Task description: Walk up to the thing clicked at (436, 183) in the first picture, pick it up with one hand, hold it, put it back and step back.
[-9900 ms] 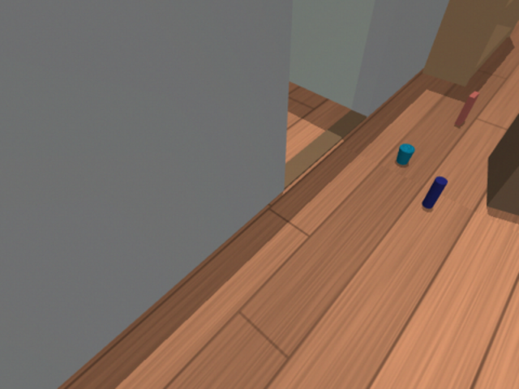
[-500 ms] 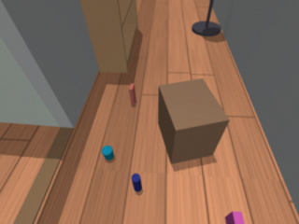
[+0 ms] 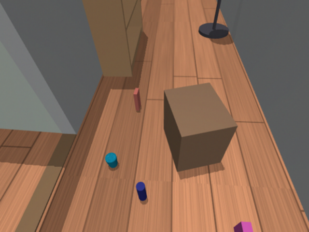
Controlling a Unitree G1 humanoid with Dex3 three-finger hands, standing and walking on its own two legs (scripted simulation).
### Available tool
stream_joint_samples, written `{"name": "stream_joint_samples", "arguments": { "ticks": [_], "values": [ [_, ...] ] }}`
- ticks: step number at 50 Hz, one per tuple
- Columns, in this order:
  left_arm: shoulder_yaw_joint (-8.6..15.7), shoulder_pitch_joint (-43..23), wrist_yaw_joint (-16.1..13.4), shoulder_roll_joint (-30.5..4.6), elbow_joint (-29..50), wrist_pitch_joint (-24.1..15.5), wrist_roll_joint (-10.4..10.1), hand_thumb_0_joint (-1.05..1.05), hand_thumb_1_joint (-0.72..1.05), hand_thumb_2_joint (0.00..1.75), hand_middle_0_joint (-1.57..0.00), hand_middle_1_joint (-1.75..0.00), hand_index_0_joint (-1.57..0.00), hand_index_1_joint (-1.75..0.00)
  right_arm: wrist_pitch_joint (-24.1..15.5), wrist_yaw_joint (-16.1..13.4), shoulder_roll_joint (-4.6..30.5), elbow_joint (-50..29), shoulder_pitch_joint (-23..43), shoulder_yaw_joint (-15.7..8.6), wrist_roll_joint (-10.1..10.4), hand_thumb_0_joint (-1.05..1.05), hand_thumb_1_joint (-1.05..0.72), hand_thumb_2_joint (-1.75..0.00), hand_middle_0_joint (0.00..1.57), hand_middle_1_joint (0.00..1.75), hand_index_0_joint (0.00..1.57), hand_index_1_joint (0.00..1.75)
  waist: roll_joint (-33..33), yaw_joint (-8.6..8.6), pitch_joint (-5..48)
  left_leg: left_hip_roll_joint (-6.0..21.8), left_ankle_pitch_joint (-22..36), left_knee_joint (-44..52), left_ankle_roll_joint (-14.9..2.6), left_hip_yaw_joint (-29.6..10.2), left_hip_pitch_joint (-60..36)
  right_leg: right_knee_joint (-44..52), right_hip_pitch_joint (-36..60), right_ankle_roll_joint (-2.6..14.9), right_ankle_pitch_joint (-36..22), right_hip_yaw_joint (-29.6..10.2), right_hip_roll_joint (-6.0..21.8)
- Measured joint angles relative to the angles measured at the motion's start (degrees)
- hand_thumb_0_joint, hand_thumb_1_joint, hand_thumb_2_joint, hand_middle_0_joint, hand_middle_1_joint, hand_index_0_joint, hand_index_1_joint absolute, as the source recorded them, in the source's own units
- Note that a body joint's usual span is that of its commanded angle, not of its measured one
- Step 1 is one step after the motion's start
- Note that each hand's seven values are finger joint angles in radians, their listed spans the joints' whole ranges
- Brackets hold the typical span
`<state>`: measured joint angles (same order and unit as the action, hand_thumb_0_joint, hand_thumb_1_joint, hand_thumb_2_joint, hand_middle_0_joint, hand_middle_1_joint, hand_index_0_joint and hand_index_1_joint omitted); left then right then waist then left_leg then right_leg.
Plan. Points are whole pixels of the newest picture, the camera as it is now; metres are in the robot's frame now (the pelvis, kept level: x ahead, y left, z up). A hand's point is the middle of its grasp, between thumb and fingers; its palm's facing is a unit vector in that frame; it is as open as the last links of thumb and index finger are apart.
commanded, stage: stand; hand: left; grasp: from the side
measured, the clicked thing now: (141, 191) +0.47 +0.13 -0.70
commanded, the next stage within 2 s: go down in 0.40 s
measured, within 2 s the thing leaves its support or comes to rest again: neither
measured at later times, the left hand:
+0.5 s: hand out of the picture +0.07 +0.25 -0.15, palm faces -0.01 -0.94 -0.35, open 7.3 cm
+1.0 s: hand out of the picture +0.15 +0.26 -0.17, palm faces +0.04 -0.94 -0.33, open 15.6 cm
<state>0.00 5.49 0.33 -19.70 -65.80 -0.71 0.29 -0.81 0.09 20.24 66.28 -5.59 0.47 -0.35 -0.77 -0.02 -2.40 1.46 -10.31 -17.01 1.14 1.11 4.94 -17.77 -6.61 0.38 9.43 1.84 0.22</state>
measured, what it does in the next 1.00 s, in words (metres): stands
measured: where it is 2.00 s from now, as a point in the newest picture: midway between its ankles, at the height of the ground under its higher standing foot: outside the picture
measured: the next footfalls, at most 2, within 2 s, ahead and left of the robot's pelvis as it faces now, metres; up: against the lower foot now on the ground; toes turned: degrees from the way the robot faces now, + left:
none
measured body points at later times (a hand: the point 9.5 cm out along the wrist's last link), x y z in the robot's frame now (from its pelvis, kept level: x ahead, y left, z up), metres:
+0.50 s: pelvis +0.00 +0.00 +0.00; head +0.01 -0.01 +0.45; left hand +0.07 +0.30 -0.13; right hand +0.08 -0.30 -0.14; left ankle -0.01 +0.13 -0.75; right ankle +0.00 -0.11 -0.75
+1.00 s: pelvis +0.00 +0.01 -0.04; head +0.05 +0.01 +0.41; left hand +0.15 +0.31 -0.15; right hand +0.12 -0.25 -0.14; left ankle -0.01 +0.13 -0.75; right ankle +0.00 -0.11 -0.75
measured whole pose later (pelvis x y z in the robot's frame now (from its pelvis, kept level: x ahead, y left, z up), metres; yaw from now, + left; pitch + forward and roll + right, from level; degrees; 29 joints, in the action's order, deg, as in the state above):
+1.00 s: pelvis +0.00 +0.01 -0.04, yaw +0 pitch +9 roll -1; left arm 8.4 5.0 1.1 -17.1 -44.1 11.6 2.8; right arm -5.3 -2.4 14.7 39.2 -14.0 -1.1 1.9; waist -0.8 -1.6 2.8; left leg 1.2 -21.7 -42.4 0.0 0.8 29.6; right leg -40.8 -30.1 -0.4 19.5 1.7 1.0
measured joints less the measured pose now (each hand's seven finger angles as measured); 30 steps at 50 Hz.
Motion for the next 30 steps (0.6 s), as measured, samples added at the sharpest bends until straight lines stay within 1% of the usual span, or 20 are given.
{"name": "stream_joint_samples", "arguments": {
  "ticks": [26,27,28,30],
  "values": [
    [0.1,0.5,0.0,0.0,0.0,0.1,0.1,0.0,0.9,0.89,-0.2,-0.3,-0.2,-0.3,0.2,0.0,0.1,-0.6,-0.5,0.2,0.0,0.0,-0.91,-0.9,0.21,0.3,0.2,0.3,-0.1,0.15,-0.1,0.4,-0.2,0.2,0.35,-0.2,-0.4,0.0,0.3,0.37,0.4,0.2,-0.4],
    [0.4,0.9,-0.3,0.2,1.4,0.3,-0.5,0.0,0.9,0.89,-0.2,-0.29,-0.2,-0.3,0.4,-0.4,0.1,-2.8,-1.4,0.2,0.8,0.0,-0.91,-0.9,0.21,0.3,0.2,0.3,-0.2,-0.07,0.2,0.3,-0.5,-0.7,0.25,-0.4,0.8,-0.8,-0.8,0.38,0.7,0.4,-0.3],
    [0.9,0.6,-0.6,0.6,2.9,-0.1,-1.1,0.0,0.88,0.87,-0.19,-0.28,-0.18,-0.28,-0.2,-1.1,0.0,-5.7,-2.6,0.2,1.7,0.0,-0.91,-0.9,0.21,0.3,0.2,0.3,-0.3,-0.22,0.1,0.2,-1.0,-2.2,0.13,-0.7,2.4,-2.1,-2.1,0.37,1.2,0.7,-0.1],
    [2.9,-2.2,-0.8,1.6,3.3,-0.8,-1.2,0.01,0.84,0.82,-0.15,-0.24,-0.15,-0.24,-1.3,-1.9,-0.6,-10.1,-4.0,0.3,2.6,0.0,-0.92,-0.9,0.2,0.3,0.2,0.3,-0.4,-0.36,-0.4,0.0,-1.9,-5.3,-0.05,-1.2,5.7,-4.8,-5.1,0.38,2.1,1.1,0.1]
  ]
}}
